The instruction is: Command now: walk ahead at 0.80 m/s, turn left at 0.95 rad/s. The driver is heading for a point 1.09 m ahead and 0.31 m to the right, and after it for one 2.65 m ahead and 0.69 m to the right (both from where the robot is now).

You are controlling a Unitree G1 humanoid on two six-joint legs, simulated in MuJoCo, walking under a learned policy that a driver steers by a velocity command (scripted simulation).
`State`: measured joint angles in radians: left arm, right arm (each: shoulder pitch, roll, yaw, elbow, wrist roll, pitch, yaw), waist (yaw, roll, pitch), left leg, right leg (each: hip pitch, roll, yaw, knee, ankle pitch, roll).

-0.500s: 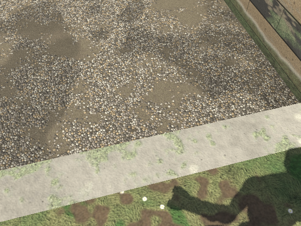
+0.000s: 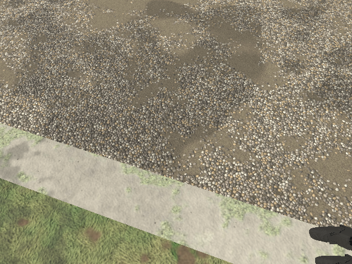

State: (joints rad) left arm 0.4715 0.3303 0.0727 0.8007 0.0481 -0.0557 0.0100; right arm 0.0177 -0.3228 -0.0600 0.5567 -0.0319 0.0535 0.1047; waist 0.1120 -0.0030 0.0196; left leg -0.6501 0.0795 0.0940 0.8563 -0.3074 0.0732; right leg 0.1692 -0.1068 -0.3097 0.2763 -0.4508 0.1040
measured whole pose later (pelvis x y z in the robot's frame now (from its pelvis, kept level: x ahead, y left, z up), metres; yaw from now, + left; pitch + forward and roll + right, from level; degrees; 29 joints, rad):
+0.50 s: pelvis +0.36 +0.10 +0.00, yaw -4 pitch -1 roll +1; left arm 0.21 0.25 0.01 0.73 0.01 0.01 -0.05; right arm 0.45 -0.25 0.00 0.83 0.00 -0.07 -0.05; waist 0.01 -0.03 0.06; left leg 0.16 -0.11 0.30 0.48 -0.43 0.03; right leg -0.64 0.04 -0.15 0.74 0.01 -0.17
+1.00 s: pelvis +0.59 +0.15 -0.02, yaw -32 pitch +1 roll +0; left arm -0.02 0.31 0.05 0.56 0.02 0.05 0.02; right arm 0.17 -0.26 0.03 0.58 -0.05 -0.01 -0.04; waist 0.00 0.02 0.03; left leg -0.48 0.04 0.01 0.85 -0.38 -0.02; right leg -0.63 0.21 0.18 1.34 -0.44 -0.05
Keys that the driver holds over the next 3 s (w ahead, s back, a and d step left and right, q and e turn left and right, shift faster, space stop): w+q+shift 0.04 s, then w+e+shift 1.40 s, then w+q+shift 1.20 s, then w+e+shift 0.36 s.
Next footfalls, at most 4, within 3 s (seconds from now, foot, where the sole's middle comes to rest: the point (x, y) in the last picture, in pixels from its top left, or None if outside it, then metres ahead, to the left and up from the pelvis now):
0.04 left None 0.17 0.11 -0.75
0.54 right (182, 236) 0.55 0.07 -0.75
0.86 left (147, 193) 0.72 0.23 -0.75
1.22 right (203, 242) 0.54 -0.01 -0.75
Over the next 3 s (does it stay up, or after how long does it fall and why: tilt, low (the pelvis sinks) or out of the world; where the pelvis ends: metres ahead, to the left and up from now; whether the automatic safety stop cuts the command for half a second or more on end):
stays up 0.48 0.05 0.01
